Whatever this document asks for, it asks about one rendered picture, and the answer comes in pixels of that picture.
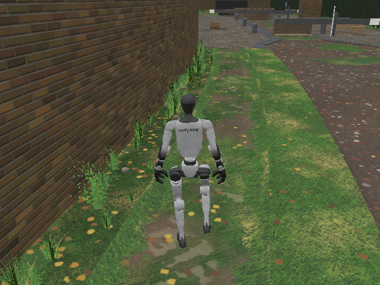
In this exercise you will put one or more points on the humanoid robot torso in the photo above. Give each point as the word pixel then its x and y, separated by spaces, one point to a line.
pixel 189 144

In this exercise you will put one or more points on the right robot forearm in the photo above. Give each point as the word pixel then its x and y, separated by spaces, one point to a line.
pixel 218 159

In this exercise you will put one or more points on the left robot hand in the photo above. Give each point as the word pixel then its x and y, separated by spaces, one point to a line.
pixel 158 174

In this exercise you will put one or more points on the robot left foot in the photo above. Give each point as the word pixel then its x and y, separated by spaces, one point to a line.
pixel 182 243

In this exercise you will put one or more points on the left robot upper arm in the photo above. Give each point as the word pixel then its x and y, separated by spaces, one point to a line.
pixel 167 136

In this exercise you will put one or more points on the right robot hand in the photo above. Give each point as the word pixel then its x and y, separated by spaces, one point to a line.
pixel 222 175

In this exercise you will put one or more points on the right robot upper arm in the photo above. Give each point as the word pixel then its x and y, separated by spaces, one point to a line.
pixel 206 124

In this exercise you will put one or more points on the left robot forearm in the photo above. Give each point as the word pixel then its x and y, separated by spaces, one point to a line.
pixel 160 159

